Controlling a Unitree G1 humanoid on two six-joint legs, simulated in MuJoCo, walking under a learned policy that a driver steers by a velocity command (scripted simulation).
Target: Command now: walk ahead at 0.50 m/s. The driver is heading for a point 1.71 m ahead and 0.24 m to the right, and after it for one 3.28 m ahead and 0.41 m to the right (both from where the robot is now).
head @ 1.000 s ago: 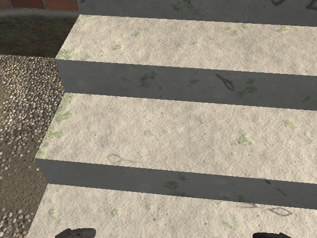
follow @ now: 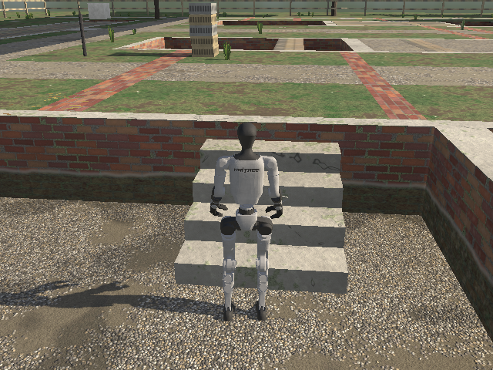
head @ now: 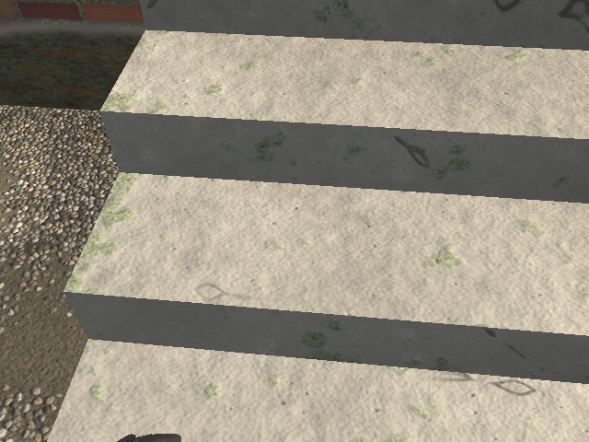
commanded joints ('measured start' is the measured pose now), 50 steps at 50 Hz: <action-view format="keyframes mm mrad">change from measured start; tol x2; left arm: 1 -78 74 19 -84 -1 -18 3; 24 -74 83 17 -2 -2 -23 7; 50 -90 139 -5 196 -11 -28 10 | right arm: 1 -75 -69 -17 -82 1 -18 -3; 21 -74 -77 -16 -15 2 -19 -8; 50 -88 -131 5 194 10 -25 -16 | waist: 1 1 -5 -87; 50 2 -4 -45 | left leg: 1 2 71 -47 -40 246 10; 50 64 101 -59 -140 256 13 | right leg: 1 55 -95 76 -44 267 -6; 22 72 -101 82 -75 286 -8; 50 102 -116 95 -151 253 -9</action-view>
